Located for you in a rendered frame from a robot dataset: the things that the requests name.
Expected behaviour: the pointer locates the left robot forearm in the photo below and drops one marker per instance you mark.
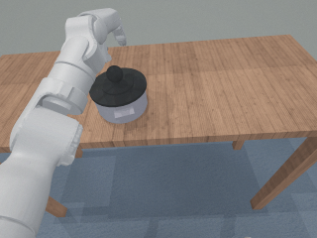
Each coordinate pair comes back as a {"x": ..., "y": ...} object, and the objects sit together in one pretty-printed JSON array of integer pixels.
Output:
[{"x": 66, "y": 88}]

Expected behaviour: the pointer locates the pot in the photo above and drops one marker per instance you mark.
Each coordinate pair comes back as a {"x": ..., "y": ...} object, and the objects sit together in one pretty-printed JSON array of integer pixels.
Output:
[{"x": 126, "y": 113}]

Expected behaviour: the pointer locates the lid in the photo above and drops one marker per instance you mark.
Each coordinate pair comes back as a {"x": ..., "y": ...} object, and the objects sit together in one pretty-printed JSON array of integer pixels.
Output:
[{"x": 116, "y": 94}]

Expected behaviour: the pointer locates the knob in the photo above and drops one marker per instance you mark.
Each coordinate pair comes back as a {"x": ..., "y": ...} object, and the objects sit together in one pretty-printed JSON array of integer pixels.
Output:
[{"x": 114, "y": 73}]

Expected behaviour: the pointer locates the robot left hand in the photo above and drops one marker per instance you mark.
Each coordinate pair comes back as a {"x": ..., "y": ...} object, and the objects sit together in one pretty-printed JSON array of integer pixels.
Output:
[{"x": 114, "y": 24}]

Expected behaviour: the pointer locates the left robot upper arm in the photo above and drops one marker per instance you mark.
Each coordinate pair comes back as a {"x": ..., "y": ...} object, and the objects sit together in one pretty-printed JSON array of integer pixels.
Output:
[{"x": 47, "y": 140}]

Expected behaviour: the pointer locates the table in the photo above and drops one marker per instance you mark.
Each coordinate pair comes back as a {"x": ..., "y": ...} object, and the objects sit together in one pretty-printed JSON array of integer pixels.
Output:
[{"x": 240, "y": 89}]

